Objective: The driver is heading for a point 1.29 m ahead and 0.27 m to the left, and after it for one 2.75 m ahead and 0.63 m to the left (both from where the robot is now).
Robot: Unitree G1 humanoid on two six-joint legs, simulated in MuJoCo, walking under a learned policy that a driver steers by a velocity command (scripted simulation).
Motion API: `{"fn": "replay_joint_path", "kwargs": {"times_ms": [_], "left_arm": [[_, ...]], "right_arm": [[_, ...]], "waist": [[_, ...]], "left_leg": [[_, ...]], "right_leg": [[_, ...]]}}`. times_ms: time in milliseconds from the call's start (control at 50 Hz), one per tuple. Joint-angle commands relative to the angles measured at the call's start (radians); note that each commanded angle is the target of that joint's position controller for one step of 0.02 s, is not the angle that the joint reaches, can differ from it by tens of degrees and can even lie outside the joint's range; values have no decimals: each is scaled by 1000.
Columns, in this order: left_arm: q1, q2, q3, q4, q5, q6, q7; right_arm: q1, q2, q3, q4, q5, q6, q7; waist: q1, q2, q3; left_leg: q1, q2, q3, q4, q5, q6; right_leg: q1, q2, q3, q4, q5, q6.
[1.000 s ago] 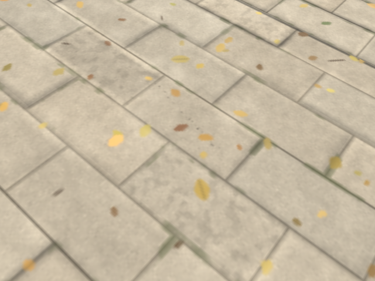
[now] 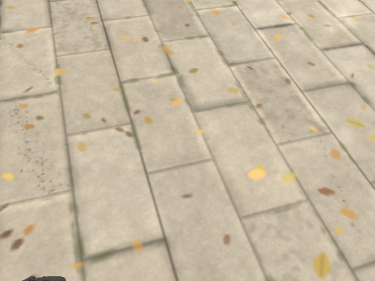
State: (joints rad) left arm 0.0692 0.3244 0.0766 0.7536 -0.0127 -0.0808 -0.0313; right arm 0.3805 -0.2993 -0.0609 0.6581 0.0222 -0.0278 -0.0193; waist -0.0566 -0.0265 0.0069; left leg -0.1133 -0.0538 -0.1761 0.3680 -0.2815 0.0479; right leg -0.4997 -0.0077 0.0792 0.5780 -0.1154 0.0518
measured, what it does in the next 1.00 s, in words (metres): walks ahead, turning left: right foot, then left foot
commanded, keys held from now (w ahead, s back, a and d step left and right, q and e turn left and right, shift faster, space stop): w+q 0.68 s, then w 0.32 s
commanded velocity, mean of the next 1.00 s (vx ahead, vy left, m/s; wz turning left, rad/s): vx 0.48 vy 0.00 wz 0.51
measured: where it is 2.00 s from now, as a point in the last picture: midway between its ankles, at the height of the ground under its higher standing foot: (94, 158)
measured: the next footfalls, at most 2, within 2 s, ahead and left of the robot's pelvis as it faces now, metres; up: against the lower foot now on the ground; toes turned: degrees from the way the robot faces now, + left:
right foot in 0.10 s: +0.17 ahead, -0.14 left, +0.00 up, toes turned +8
left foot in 0.60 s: +0.43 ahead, +0.18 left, +0.00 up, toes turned +24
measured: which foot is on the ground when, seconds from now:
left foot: down 0.00-0.10, up 0.12-0.58, down 0.60-1.00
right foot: up 0.00-0.08, down 0.10-0.58, up 0.60-1.00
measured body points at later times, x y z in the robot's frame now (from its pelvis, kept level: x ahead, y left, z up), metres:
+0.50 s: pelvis +0.24 +0.00 -0.02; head +0.28 +0.01 +0.43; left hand +0.15 +0.28 -0.14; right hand +0.53 -0.15 -0.09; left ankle +0.37 +0.18 -0.71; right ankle +0.13 -0.15 -0.75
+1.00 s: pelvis +0.51 +0.13 -0.01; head +0.54 +0.15 +0.44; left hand +0.58 +0.44 -0.10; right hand +0.71 -0.09 -0.11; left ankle +0.39 +0.16 -0.75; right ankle +0.76 +0.09 -0.71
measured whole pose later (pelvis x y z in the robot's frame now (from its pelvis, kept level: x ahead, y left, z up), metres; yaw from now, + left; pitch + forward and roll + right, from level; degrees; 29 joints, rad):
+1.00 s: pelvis +0.51 +0.13 -0.01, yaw +30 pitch +1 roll +1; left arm 0.07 0.29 0.02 0.71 0.00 -0.09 -0.03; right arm 0.34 -0.29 -0.05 0.72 0.01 -0.07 0.00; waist -0.07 -0.05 0.04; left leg -0.02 -0.11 -0.09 0.31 -0.29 0.07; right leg -0.62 -0.08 0.04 0.57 0.11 0.03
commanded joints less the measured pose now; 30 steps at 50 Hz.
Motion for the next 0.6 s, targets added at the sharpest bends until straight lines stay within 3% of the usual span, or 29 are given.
{"fn": "replay_joint_path", "kwargs": {"times_ms": [20,60,80,100,120,140,160,180,200,220,300,400,480,520,540,560,580,600], "left_arm": [[-112,94,17,-100,-10,-35,-6],[-39,111,27,-85,-10,-47,-4],[34,123,36,-65,-5,-51,2],[158,159,50,-47,5,-54,11],[281,254,70,-31,28,-48,19],[306,240,68,-8,20,-41,7],[250,159,45,-26,10,-37,8],[210,115,32,-36,10,-29,14],[179,86,22,-37,15,-24,19],[165,67,15,-33,21,-23,24],[182,78,16,-7,17,-33,31],[185,117,20,14,15,-21,37],[246,154,25,45,-3,-5,39],[249,183,31,48,-10,7,43],[252,203,37,47,-13,16,48],[250,215,40,44,-14,25,52],[239,203,35,35,-17,28,57],[278,132,9,14,15,21,55]], "right_arm": [[-13,-187,-56,-54,4,-9,-1],[-32,-167,-50,-54,4,-3,1],[-36,-137,-40,-56,3,-1,0],[-51,-87,-23,-66,-6,-3,0],[-14,-14,-1,-103,0,-11,-1],[18,-81,-13,-116,22,-19,-8],[-11,-150,-31,-93,26,-17,-8],[-56,-157,-34,-87,16,-12,-5],[-77,-143,-34,-85,6,-12,-2],[-97,-128,-35,-90,5,-11,5],[-136,-65,-18,-114,6,-1,22],[-255,-33,0,-147,1,-13,46],[-364,-21,7,-182,6,-20,76],[-352,-54,-8,-189,3,-17,84],[-310,-81,-22,-184,0,-13,84],[-208,-120,-44,-161,0,-8,82],[-43,-167,-74,-120,5,-2,70],[85,-232,-96,-90,12,14,46]], "waist": [[3,174,36],[49,189,17],[85,184,-11],[145,135,-92],[151,-133,-206],[129,-257,-188],[129,-158,-78],[124,-112,-12],[111,-81,15],[101,-85,34],[93,-76,45],[118,-44,68],[143,-30,97],[108,-52,63],[74,-74,23],[11,-79,-41],[-82,-49,-124],[-111,90,-212]], "left_leg": [[-74,225,-266,-110,-74,159],[-83,206,-286,-48,-34,138],[-118,169,-272,16,-11,113],[-208,115,-209,199,-14,70],[-480,-22,-43,547,-214,-6],[-659,-5,-15,764,-323,-29],[-708,53,-26,850,-239,-32],[-705,85,4,863,-158,-34],[-682,108,15,843,-92,-36],[-657,133,18,820,-46,-37],[-659,157,65,767,48,-56],[-622,153,132,486,254,-62],[-556,125,206,309,280,-22],[-475,74,250,271,205,20],[-403,36,276,269,153,45],[-269,-2,290,254,126,76],[-18,-29,276,194,191,117],[289,110,50,195,174,169]], "right_leg": [[58,21,-8,-55,-22,-12],[173,26,-22,-113,-29,-38],[292,18,-29,-149,-21,-58],[488,-78,60,-154,-66,-104],[768,-303,408,-238,-294,-220],[769,-407,699,-336,-545,-291],[682,-381,600,-348,-576,-269],[605,-333,452,-345,-452,-236],[543,-293,347,-358,-327,-219],[497,-267,263,-372,-214,-209],[444,-239,67,-417,28,-223],[450,-217,-115,-428,198,-210],[517,-244,-191,-410,301,-188],[575,-254,-232,-318,602,-169],[601,-256,-250,-227,785,-160],[591,-252,-264,-74,896,-150],[481,-225,-284,140,849,-123],[218,-173,-274,452,336,-87]]}}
